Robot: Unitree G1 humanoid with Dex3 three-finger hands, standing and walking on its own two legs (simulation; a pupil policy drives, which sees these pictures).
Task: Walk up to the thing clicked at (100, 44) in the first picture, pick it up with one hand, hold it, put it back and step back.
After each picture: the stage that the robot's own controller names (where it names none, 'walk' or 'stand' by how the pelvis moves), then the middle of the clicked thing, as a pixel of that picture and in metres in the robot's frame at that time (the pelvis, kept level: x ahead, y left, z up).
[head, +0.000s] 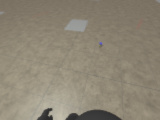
stand; (100, 44) +1.71 -0.18 -0.72
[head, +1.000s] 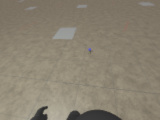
walk; (89, 51) +1.55 +0.15 -0.69
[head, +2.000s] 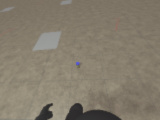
walk; (77, 65) +0.97 +0.34 -0.72
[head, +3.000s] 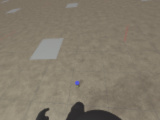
walk; (77, 84) +0.59 +0.28 -0.72
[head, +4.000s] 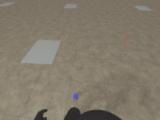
stand; (75, 97) +0.41 +0.19 -0.71
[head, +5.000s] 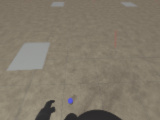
stand; (70, 101) +0.33 +0.22 -0.72
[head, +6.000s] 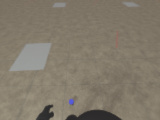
stand; (71, 102) +0.32 +0.22 -0.73
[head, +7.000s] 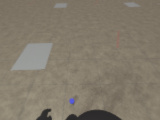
stand; (72, 102) +0.33 +0.22 -0.73
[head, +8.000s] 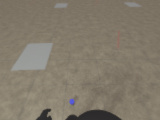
stand; (72, 102) +0.32 +0.22 -0.73
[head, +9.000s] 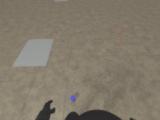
go down; (73, 98) +0.33 +0.21 -0.72
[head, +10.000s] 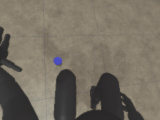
go down; (58, 62) +0.41 +0.25 -0.29
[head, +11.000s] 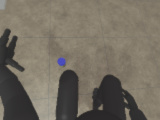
close in; (62, 62) +0.40 +0.24 -0.29
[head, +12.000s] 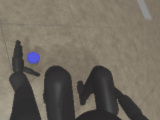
close in; (33, 59) +0.39 +0.28 -0.22
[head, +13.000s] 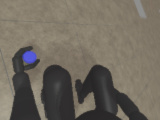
close; (29, 59) +0.38 +0.28 -0.22
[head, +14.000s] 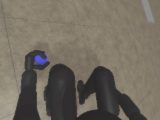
lift; (40, 60) +0.36 +0.26 -0.21
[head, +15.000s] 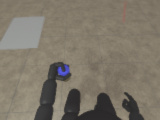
lift; (64, 73) +0.32 +0.19 +0.00
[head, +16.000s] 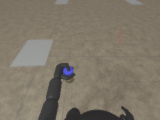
hold; (69, 75) +0.33 +0.17 +0.03
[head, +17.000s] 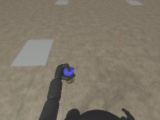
hold; (69, 75) +0.33 +0.17 +0.02
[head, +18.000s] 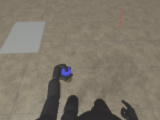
crouch; (67, 75) +0.34 +0.17 -0.06
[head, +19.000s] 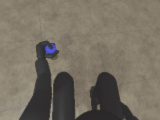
lower; (52, 52) +0.46 +0.24 -0.10
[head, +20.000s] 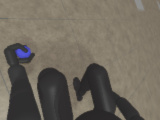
lower; (24, 55) +0.41 +0.28 -0.22
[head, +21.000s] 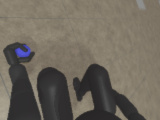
lower; (24, 54) +0.41 +0.29 -0.22
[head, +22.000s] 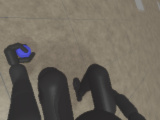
lower; (24, 55) +0.41 +0.29 -0.22
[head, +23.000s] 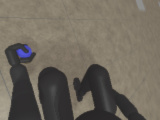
lower; (25, 55) +0.41 +0.29 -0.22
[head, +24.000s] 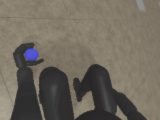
open; (30, 57) +0.40 +0.26 -0.22
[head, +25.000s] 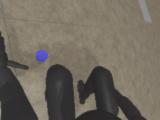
stand; (41, 57) +0.39 +0.25 -0.23
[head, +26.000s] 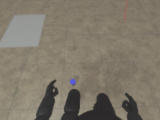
stand; (73, 82) +0.38 +0.18 -0.55
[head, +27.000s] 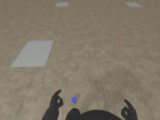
stand; (74, 100) +0.36 +0.17 -0.66
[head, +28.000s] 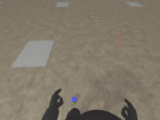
stand; (74, 100) +0.36 +0.17 -0.67
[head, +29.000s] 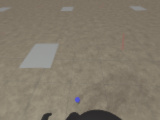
stand; (77, 100) +0.38 +0.16 -0.72
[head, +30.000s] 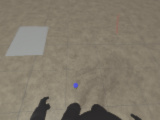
walk; (75, 86) +0.42 +0.14 -0.71
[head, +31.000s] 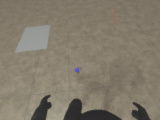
walk; (77, 71) +0.66 +0.24 -0.69
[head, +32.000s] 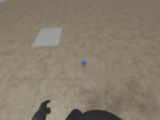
stand; (83, 63) +0.96 +0.19 -0.70
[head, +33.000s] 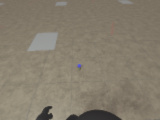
stand; (79, 67) +0.97 +0.22 -0.73
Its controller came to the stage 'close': yes
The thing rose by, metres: 0.71
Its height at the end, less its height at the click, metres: +0.00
